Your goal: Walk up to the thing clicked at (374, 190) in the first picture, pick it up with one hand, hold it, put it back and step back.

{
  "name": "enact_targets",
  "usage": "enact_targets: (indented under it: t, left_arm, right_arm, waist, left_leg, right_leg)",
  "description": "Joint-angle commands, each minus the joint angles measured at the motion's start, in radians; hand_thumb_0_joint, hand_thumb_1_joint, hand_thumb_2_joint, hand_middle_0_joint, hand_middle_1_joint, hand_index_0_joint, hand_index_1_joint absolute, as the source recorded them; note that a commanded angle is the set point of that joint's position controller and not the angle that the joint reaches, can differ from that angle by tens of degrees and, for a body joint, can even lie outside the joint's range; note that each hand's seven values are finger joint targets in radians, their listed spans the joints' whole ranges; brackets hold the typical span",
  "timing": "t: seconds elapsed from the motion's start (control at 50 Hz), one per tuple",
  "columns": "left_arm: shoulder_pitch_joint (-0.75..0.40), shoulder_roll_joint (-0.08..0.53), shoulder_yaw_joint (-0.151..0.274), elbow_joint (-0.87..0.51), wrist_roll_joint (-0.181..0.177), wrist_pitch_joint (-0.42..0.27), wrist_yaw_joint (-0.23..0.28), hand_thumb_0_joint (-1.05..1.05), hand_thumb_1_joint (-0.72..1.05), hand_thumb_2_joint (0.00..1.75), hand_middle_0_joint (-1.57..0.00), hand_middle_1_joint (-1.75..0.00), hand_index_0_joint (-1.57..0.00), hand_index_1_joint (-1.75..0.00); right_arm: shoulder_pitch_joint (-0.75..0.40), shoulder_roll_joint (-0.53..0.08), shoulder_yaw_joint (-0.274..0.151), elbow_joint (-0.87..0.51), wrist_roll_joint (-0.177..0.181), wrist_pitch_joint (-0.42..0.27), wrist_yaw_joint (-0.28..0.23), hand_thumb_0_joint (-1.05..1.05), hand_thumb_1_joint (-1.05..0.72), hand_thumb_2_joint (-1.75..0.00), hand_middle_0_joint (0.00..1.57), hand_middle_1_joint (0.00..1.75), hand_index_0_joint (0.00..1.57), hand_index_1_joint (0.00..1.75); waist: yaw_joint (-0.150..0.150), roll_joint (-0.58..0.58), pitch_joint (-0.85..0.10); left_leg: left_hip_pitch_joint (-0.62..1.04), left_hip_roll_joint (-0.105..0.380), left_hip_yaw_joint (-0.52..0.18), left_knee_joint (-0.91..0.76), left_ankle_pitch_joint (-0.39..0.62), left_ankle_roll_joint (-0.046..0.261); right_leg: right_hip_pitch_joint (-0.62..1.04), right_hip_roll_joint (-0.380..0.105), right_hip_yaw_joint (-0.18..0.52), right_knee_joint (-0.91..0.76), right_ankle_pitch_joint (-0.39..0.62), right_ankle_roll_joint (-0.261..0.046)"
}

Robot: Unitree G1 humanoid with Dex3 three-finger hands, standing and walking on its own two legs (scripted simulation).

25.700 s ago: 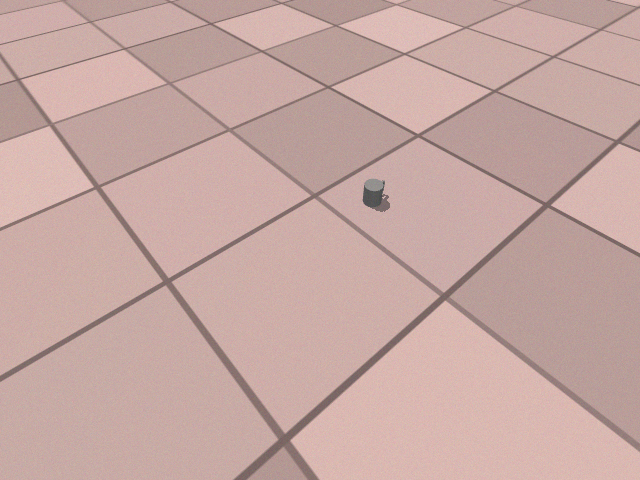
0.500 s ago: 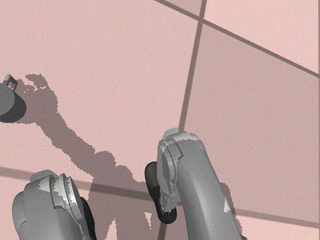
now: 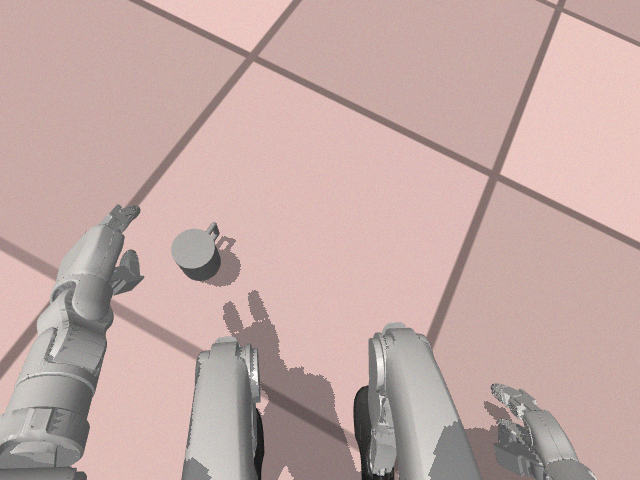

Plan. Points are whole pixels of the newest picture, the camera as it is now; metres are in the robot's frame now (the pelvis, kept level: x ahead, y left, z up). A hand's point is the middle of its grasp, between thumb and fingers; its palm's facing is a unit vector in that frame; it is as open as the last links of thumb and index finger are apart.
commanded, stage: home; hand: left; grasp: from above
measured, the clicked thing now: (201, 249) +0.53 +0.22 -0.43
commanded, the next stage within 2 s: none
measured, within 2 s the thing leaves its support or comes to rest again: neither
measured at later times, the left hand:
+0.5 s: hand (96, 339) +0.28 +0.19 +0.09, palm faces +0.10 -0.97 -0.24, open 7.4 cm
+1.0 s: hand out of the picture +0.22 +0.19 +0.19, palm faces +0.14 -0.97 -0.21, open 7.4 cm
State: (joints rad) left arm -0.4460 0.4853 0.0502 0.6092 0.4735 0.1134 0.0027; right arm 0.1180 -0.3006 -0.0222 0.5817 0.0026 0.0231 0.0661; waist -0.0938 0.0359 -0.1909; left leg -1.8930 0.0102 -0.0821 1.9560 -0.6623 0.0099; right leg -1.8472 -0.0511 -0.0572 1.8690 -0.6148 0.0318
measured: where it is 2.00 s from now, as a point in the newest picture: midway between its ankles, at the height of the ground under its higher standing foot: (312, 472)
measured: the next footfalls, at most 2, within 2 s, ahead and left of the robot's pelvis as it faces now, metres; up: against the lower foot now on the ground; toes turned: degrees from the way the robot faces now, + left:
none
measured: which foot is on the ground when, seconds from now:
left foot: down 0.00-1.00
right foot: down 0.00-1.00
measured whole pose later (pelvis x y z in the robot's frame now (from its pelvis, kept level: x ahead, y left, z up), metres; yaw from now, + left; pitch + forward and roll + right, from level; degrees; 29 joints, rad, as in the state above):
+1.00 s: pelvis +0.08 -0.01 +0.24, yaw +5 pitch +10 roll -3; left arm 0.50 0.22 0.03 -0.11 -0.06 0.45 0.03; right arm 0.26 -0.22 0.04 0.52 0.01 -0.23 -0.18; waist -0.03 0.05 -0.16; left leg -0.68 0.03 -0.06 0.99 -0.49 -0.01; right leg -0.64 -0.03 -0.08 0.92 -0.44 0.02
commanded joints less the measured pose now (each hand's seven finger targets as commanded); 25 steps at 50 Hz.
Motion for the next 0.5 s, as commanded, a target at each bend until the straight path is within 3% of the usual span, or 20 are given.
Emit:
enact_targets:
  t: [0.0, 0.02, 0.06, 0.08, 0.12, 0.14, 0.22, 0.36, 0.48]
  left_arm:
    - [-0.163, 0.107, 0.045, -0.274, -0.119, 0.015, 0.044, 0.0, 0.91, 0.93, -0.21, -0.32, -0.21, -0.32]
    - [-0.119, 0.082, 0.027, -0.281, -0.141, 0.028, 0.047, 0.0, 0.91, 0.92, -0.2, -0.31, -0.2, -0.31]
    - [-0.056, 0.08, 0.054, -0.311, -0.201, 0.05, 0.061, 0.0, 0.9, 0.91, -0.2, -0.31, -0.2, -0.31]
    - [0.005, 0.043, 0.037, -0.31, -0.233, 0.063, 0.062, 0.0, 0.9, 0.91, -0.2, -0.3, -0.2, -0.3]
    - [0.032, 0.044, 0.055, -0.411, -0.288, 0.081, 0.071, 0.0, 0.9, 0.91, -0.2, -0.3, -0.2, -0.3]
    - [0.051, 0.044, 0.059, -0.415, -0.315, 0.094, 0.076, 0.0, 0.9, 0.9, -0.2, -0.3, -0.2, -0.3]
    - [0.199, -0.006, 0.066, -0.477, -0.391, 0.138, 0.094, 0.0, 0.9, 0.9, -0.2, -0.3, -0.2, -0.3]
    - [0.403, -0.083, 0.075, -0.582, -0.488, 0.204, 0.102, 0.0, 0.9, 0.9, -0.2, -0.3, -0.2, -0.3]
    - [0.586, -0.126, 0.076, -0.664, -0.527, 0.237, 0.091, 0.0, 0.9, 0.9, -0.2, -0.3, -0.2, -0.3]
  right_arm:
    - [0.1, -0.15, -0.062, -0.082, 0.014, -0.052, -0.048, 0.0, -0.9, -0.9, 0.2, 0.3, 0.2, 0.3]
    - [0.091, -0.143, -0.059, -0.089, 0.019, -0.061, -0.057, 0.0, -0.9, -0.9, 0.2, 0.3, 0.2, 0.3]
    - [0.063, -0.133, -0.049, -0.1, 0.023, -0.076, -0.074, 0.0, -0.9, -0.9, 0.2, 0.3, 0.2, 0.3]
    - [0.051, -0.124, -0.044, -0.108, 0.025, -0.083, -0.081, 0.0, -0.9, -0.9, 0.2, 0.3, 0.2, 0.3]
    - [0.039, -0.117, -0.042, -0.132, 0.029, -0.096, -0.1, 0.0, -0.9, -0.9, 0.2, 0.3, 0.2, 0.3]
    - [0.029, -0.111, -0.033, -0.128, 0.03, -0.103, -0.108, 0.0, -0.9, -0.9, 0.2, 0.3, 0.2, 0.3]
    - [0.016, -0.079, -0.014, -0.146, 0.036, -0.128, -0.139, 0.0, -0.9, -0.9, 0.2, 0.3, 0.2, 0.3]
    - [0.052, -0.051, 0.016, -0.146, 0.039, -0.172, -0.201, 0.0, -0.9, -0.9, 0.2, 0.3, 0.2, 0.3]
    - [0.087, -0.039, 0.025, -0.163, 0.032, -0.208, -0.232, 0.0, -0.9, -0.9, 0.2, 0.3, 0.2, 0.3]
  waist:
    - [-0.027, 0.151, -0.527]
    - [-0.029, 0.15, -0.498]
    - [-0.02, 0.109, -0.496]
    - [-0.022, 0.09, -0.458]
    - [-0.011, 0.1, -0.499]
    - [-0.009, 0.105, -0.473]
    - [-0.006, 0.063, -0.422]
    - [0.016, 0.051, -0.363]
    - [0.032, 0.054, -0.252]
  left_leg:
    - [0.573, 0.005, -0.028, -0.408, 0.065, 0.006]
    - [0.591, 0.005, -0.022, -0.435, 0.057, 0.005]
    - [0.615, 0.001, -0.024, -0.473, 0.04, 0.01]
    - [0.625, 0.001, -0.019, -0.496, 0.042, 0.011]
    - [0.696, -0.001, -0.003, -0.535, 0.061, 0.011]
    - [0.711, 0.0, -0.007, -0.558, 0.064, 0.011]
    - [0.778, -0.003, 0.004, -0.642, 0.08, 0.015]
    - [0.973, 0.002, 0.003, -0.796, 0.227, 0.007]
    - [1.107, 0.001, 0.01, -0.932, 0.306, 0.001]
  right_leg:
    - [0.36, 0.035, -0.015, -0.293, 0.108, -0.059]
    - [0.385, 0.037, -0.013, -0.323, 0.097, -0.06]
    - [0.456, 0.036, -0.005, -0.373, 0.085, -0.055]
    - [0.477, 0.036, 0.0, -0.401, 0.08, -0.054]
    - [0.552, 0.037, 0.013, -0.46, 0.087, -0.054]
    - [0.577, 0.035, 0.018, -0.478, 0.092, -0.052]
    - [0.709, 0.04, 0.031, -0.59, 0.104, -0.049]
    - [0.929, 0.048, 0.027, -0.746, 0.23, -0.047]
    - [1.072, 0.055, 0.012, -0.884, 0.296, -0.042]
